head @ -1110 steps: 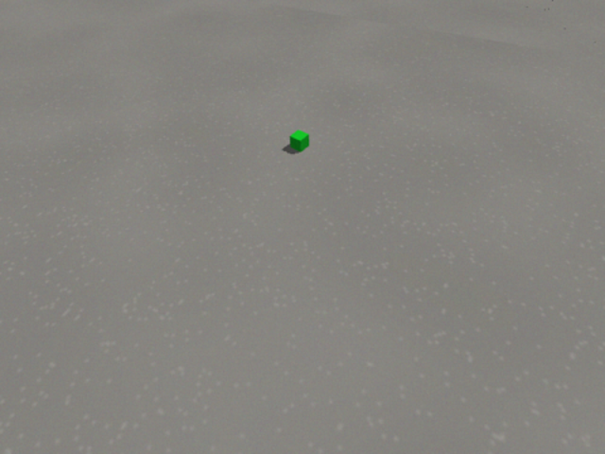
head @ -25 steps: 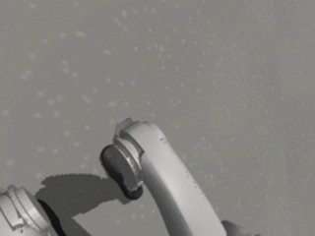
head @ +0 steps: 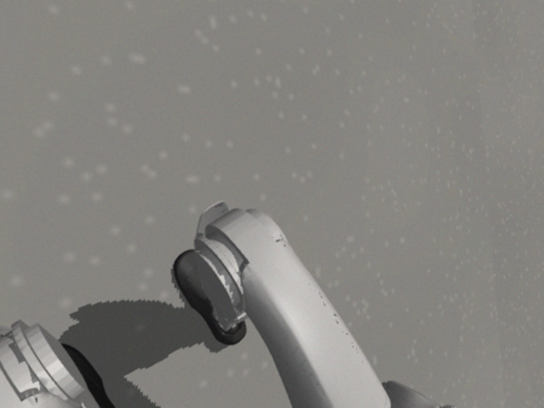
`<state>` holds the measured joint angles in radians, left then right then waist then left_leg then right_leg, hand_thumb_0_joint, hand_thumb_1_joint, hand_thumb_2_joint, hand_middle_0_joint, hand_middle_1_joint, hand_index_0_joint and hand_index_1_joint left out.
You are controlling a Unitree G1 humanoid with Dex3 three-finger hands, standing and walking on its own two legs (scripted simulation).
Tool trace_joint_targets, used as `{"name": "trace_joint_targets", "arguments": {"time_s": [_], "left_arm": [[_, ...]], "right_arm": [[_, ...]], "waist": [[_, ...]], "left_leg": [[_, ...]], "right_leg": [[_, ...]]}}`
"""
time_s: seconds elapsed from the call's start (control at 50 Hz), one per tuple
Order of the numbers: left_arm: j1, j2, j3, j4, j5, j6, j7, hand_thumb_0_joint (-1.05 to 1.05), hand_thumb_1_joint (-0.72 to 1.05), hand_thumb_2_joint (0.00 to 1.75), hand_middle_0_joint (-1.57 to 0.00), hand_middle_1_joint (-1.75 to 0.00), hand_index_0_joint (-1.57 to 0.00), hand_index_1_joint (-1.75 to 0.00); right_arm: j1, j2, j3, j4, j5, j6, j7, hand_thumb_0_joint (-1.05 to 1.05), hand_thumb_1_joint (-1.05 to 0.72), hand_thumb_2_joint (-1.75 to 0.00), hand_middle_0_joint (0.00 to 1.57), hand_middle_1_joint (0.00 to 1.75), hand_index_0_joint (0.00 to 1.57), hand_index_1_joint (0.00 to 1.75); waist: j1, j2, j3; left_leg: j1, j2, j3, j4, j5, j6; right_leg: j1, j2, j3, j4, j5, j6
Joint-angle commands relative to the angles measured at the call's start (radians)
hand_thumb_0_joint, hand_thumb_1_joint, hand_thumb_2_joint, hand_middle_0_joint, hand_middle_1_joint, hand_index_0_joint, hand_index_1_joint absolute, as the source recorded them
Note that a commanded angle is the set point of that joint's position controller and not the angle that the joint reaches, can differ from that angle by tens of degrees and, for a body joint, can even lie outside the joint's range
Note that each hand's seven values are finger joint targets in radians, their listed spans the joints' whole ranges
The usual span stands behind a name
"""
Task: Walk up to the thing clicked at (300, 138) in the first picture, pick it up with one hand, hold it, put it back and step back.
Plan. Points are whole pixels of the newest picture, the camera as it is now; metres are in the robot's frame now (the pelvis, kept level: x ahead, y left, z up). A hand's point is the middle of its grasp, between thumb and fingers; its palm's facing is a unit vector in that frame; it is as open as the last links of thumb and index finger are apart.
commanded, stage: close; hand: left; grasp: from above
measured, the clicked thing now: out of the picture +0.50 +0.34 -0.30
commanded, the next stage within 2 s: settle in 0.04 s
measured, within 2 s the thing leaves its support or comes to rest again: leaves its support in 0.54 s
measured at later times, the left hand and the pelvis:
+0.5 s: hand out of the picture +0.48 +0.32 -0.26, palm faces -0.04 -0.43 -0.90, open 10.2 cm; pelvis +0.00 +0.00 +0.00, yaw +0 degrees
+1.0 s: hand out of the picture +0.48 +0.35 -0.18, palm faces -0.05 -0.42 -0.90, open 10.2 cm; pelvis +0.00 +0.00 +0.01, yaw +2 degrees
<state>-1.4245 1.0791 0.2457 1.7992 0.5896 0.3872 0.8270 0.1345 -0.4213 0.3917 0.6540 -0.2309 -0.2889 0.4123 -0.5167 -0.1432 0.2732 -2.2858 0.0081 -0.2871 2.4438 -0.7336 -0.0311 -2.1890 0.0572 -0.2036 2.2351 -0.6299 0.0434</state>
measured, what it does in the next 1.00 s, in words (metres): stands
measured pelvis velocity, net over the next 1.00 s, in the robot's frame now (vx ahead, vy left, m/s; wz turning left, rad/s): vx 0.00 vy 0.00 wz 0.03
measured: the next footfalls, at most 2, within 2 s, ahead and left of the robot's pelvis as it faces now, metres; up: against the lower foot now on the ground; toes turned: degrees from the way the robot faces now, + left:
none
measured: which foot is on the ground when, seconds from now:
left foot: down 0.00-1.00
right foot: down 0.00-1.00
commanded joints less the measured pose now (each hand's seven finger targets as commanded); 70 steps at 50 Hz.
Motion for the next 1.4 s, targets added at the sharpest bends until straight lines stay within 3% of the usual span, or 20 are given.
{"name": "trace_joint_targets", "arguments": {"time_s": [0.0, 0.12, 0.2, 0.32, 0.52, 0.58, 0.66, 0.7, 0.72, 0.86, 1.02, 1.04, 1.06, 1.08, 1.1, 1.16, 1.18, 1.24, 1.3, 1.38], "left_arm": [[-0.232, 0.128, -0.037, -0.094, 0.034, -0.012, 0.036, 0.00, 0.14, 0.91, -0.65, -0.69, -0.61, -0.74], [-0.241, 0.127, -0.028, -0.083, 0.020, -0.018, 0.040, 0.00, 0.24, 0.94, -0.72, -0.72, -0.67, -0.76], [-0.243, 0.136, -0.018, -0.082, 0.015, -0.014, 0.032, 0.00, 0.31, 0.83, -0.79, -0.69, -0.77, -0.72], [-0.243, 0.120, -0.043, -0.117, 0.027, -0.011, 0.003, 0.00, 0.32, 0.77, -0.79, -0.66, -0.77, -0.68], [-0.310, 0.156, -0.002, -0.223, 0.057, 0.037, 0.017, 0.00, 0.33, 0.70, -0.80, -0.58, -0.78, -0.60], [-0.312, 0.154, 0.013, -0.210, 0.067, 0.050, 0.011, 0.00, 0.37, 0.75, -0.84, -0.60, -0.81, -0.63], [-0.313, 0.127, -0.002, -0.224, 0.076, 0.074, -0.032, 0.00, 0.41, 0.80, -0.84, -0.66, -0.83, -0.68], [-0.306, 0.123, -0.004, -0.207, 0.090, 0.083, -0.047, 0.00, 0.41, 0.79, -0.85, -0.64, -0.83, -0.66], [-0.300, 0.101, -0.015, -0.219, 0.097, 0.088, -0.060, 0.00, 0.40, 0.78, -0.85, -0.63, -0.83, -0.65], [-0.274, 0.032, -0.040, -0.206, 0.111, 0.114, -0.123, 0.00, 0.32, 0.79, -0.80, -0.64, -0.77, -0.67], [-0.308, 0.046, -0.027, -0.234, 0.147, 0.120, -0.143, 0.00, 0.34, 0.85, -0.81, -0.70, -0.79, -0.73], [-0.315, 0.038, -0.024, -0.255, 0.145, 0.122, -0.146, 0.00, 0.42, 0.77, -0.89, -0.76, -0.87, -0.76], [-0.318, 0.038, -0.021, -0.263, 0.148, 0.125, -0.148, 0.00, 0.37, 0.80, -0.81, -0.70, -0.79, -0.70], [-0.313, 0.031, -0.019, -0.250, 0.148, 0.129, -0.154, 0.00, 0.45, 0.72, -0.89, -0.73, -0.87, -0.72], [-0.324, 0.026, -0.020, -0.292, 0.144, 0.128, -0.163, 0.00, 0.38, 0.78, -0.81, -0.69, -0.79, -0.69], [-0.315, 0.031, -0.005, -0.296, 0.152, 0.139, -0.175, 0.00, 0.49, 0.74, -0.90, -0.73, -0.90, -0.73], [-0.321, 0.009, -0.013, -0.305, 0.141, 0.140, -0.185, 0.00, 0.43, 0.81, -0.83, -0.70, -0.83, -0.70], [-0.299, 0.005, -0.004, -0.308, 0.146, 0.153, -0.202, 0.00, 0.64, 0.77, -0.98, -0.77, -1.00, -0.75], [-0.309, -0.017, 0.004, -0.323, 0.150, 0.170, -0.207, 0.00, 0.68, 0.76, -1.00, -0.78, -1.02, -0.76], [-0.289, -0.066, 0.013, -0.343, 0.145, 0.193, -0.215, 0.00, 0.66, 0.77, -1.01, -0.74, -1.02, -0.73]], "right_arm": [[0.239, -0.358, -0.083, 0.059, 0.008, 0.008, -0.001, 0.00, -0.88, -0.89, 0.20, 0.30, 0.20, 0.30], [0.247, -0.357, -0.080, 0.064, 0.001, 0.007, -0.001, 0.00, -0.88, -0.89, 0.20, 0.30, 0.20, 0.30], [0.243, -0.353, -0.079, 0.073, 0.001, 0.005, 0.003, 0.00, -0.90, -0.90, 0.20, 0.30, 0.20, 0.30], [0.246, -0.352, -0.082, 0.069, 0.009, 0.003, -0.003, 0.00, -0.90, -0.90, 0.20, 0.30, 0.20, 0.30], [0.262, -0.341, -0.122, 0.065, 0.034, 0.015, 0.007, 0.00, -0.89, -0.90, 0.20, 0.30, 0.20, 0.30], [0.285, -0.332, -0.134, 0.063, 0.044, 0.022, 0.004, 0.00, -0.90, -0.90, 0.20, 0.30, 0.20, 0.30], [0.308, -0.319, -0.155, 0.080, 0.056, 0.029, -0.002, 0.00, -0.89, -0.90, 0.20, 0.30, 0.20, 0.30], [0.311, -0.304, -0.156, 0.086, 0.065, 0.028, -0.007, 0.00, -0.89, -0.89, 0.20, 0.30, 0.20, 0.30], [0.310, -0.296, -0.159, 0.091, 0.067, 0.029, -0.006, 0.00, -0.89, -0.90, 0.20, 0.30, 0.20, 0.30], [0.332, -0.277, -0.197, 0.115, 0.087, 0.032, -0.031, 0.00, -0.89, -0.89, 0.20, 0.30, 0.20, 0.30], [0.329, -0.267, -0.234, 0.159, 0.084, 0.019, -0.071, 0.00, -0.90, -0.90, 0.20, 0.30, 0.20, 0.30], [0.328, -0.261, -0.235, 0.161, 0.083, 0.019, -0.073, 0.00, -0.93, -0.91, 0.20, 0.30, 0.20, 0.30], [0.322, -0.249, -0.234, 0.171, 0.085, 0.018, -0.075, 0.00, -0.88, -0.89, 0.20, 0.30, 0.20, 0.30], [0.323, -0.255, -0.245, 0.177, 0.084, 0.015, -0.079, 0.00, -0.93, -0.91, 0.20, 0.30, 0.20, 0.30], [0.324, -0.243, -0.244, 0.182, 0.085, 0.015, -0.081, 0.00, -0.88, -0.89, 0.20, 0.30, 0.20, 0.30], [0.338, -0.243, -0.263, 0.185, 0.095, 0.012, -0.086, 0.00, -0.92, -0.91, 0.20, 0.30, 0.20, 0.30], [0.343, -0.225, -0.261, 0.189, 0.095, 0.015, -0.088, 0.00, -0.88, -0.89, 0.20, 0.30, 0.20, 0.30], [0.352, -0.211, -0.275, 0.199, 0.102, 0.010, -0.090, 0.00, -0.91, -0.90, 0.20, 0.30, 0.20, 0.30], [0.372, -0.206, -0.299, 0.212, 0.105, 0.012, -0.093, 0.00, -0.92, -0.90, 0.20, 0.30, 0.20, 0.30], [0.362, -0.198, -0.339, 0.226, 0.121, 0.019, -0.101, 0.00, -0.92, -0.90, 0.20, 0.30, 0.20, 0.30]], "waist": [[-0.103, 0.597, -0.663], [-0.108, 0.592, -0.681], [-0.105, 0.584, -0.666], [-0.104, 0.608, -0.686], [-0.058, 0.675, -0.749], [-0.045, 0.693, -0.796], [-0.040, 0.670, -0.803], [-0.022, 0.644, -0.815], [-0.030, 0.643, -0.806], [-0.006, 0.613, -0.806], [0.025, 0.613, -0.836], [0.029, 0.623, -0.845], [0.035, 0.615, -0.851], [0.032, 0.620, -0.852], [0.037, 0.617, -0.852], [0.062, 0.634, -0.924], [0.068, 0.616, -0.927], [0.101, 0.588, -0.980], [0.124, 0.589, -1.027], [0.154, 0.603, -1.056]], "left_leg": [[0.482, 0.051, 0.066, -0.244, 0.241, 0.027], [0.478, 0.051, 0.079, -0.234, 0.280, 0.028], [0.460, 0.047, 0.078, -0.240, 0.261, 0.028], [0.478, 0.048, 0.082, -0.245, 0.272, 0.026], [0.540, 0.055, 0.079, -0.267, 0.288, 0.021], [0.557, 0.058, 0.098, -0.271, 0.314, 0.015], [0.505, 0.049, 0.126, -0.265, 0.312, 0.023], [0.490, 0.050, 0.131, -0.260, 0.308, 0.027], [0.490, 0.046, 0.127, -0.267, 0.311, 0.026], [0.515, 0.044, 0.118, -0.299, 0.272, 0.024], [0.480, 0.032, 0.153, -0.322, 0.212, 0.027], [0.489, 0.032, 0.154, -0.324, 0.217, 0.026], [0.500, 0.032, 0.147, -0.330, 0.213, 0.025], [0.504, 0.031, 0.154, -0.328, 0.214, 0.025], [0.502, 0.029, 0.155, -0.328, 0.216, 0.027], [0.535, 0.030, 0.167, -0.327, 0.253, 0.023], [0.520, 0.029, 0.183, -0.316, 0.269, 0.026], [0.493, 0.024, 0.203, -0.301, 0.300, 0.033], [0.495, 0.021, 0.219, -0.307, 0.321, 0.034], [0.563, 0.019, 0.215, -0.344, 0.299, 0.026]], "right_leg": [[0.452, 0.030, -0.070, -0.193, 0.297, -0.043], [0.493, 0.032, -0.069, -0.190, 0.335, -0.038], [0.476, 0.027, -0.070, -0.190, 0.316, -0.038], [0.472, 0.030, -0.066, -0.189, 0.320, -0.041], [0.446, 0.020, -0.060, -0.197, 0.329, -0.044], [0.481, 0.025, -0.054, -0.205, 0.351, -0.044], [0.494, 0.032, -0.043, -0.213, 0.350, -0.040], [0.493, 0.036, -0.037, -0.224, 0.348, -0.037], [0.471, 0.031, -0.040, -0.214, 0.344, -0.039], [0.398, 0.031, -0.037, -0.213, 0.282, -0.051], [0.395, 0.030, -0.011, -0.223, 0.225, -0.056], [0.388, 0.027, -0.009, -0.222, 0.227, -0.057], [0.373, 0.022, -0.015, -0.219, 0.219, -0.057], [0.366, 0.023, -0.011, -0.220, 0.220, -0.057], [0.364, 0.017, -0.011, -0.218, 0.220, -0.055], [0.377, 0.018, -0.002, -0.211, 0.246, -0.057], [0.404, 0.021, 0.006, -0.216, 0.263, -0.052], [0.440, 0.020, 0.021, -0.216, 0.293, -0.046], [0.469, 0.019, 0.033, -0.218, 0.320, -0.043], [0.400, 0.014, 0.028, -0.223, 0.270, -0.057]]}}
